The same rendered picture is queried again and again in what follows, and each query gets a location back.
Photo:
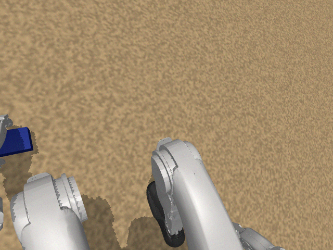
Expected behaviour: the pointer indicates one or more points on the right robot foot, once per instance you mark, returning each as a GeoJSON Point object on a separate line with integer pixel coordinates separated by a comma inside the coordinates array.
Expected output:
{"type": "Point", "coordinates": [158, 213]}

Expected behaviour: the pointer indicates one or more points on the small box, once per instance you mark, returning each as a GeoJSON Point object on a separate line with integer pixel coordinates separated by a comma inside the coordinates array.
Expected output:
{"type": "Point", "coordinates": [16, 141]}

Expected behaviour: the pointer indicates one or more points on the right robot hand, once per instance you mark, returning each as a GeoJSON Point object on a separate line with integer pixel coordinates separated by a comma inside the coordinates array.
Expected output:
{"type": "Point", "coordinates": [252, 240]}

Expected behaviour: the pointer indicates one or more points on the left robot hand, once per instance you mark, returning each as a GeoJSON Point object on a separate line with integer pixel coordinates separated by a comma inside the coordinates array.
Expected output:
{"type": "Point", "coordinates": [4, 123]}

